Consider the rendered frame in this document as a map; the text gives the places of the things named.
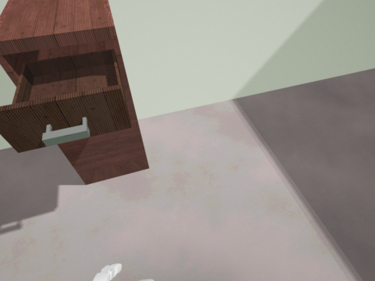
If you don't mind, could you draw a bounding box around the robot left hand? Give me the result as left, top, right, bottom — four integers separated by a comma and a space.
92, 263, 122, 281

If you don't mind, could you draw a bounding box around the cabinet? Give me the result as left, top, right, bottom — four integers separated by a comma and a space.
0, 0, 149, 185

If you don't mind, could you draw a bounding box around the handle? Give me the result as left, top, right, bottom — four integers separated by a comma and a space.
42, 117, 90, 146

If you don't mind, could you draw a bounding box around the drawer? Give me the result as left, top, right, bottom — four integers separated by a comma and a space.
0, 49, 132, 153

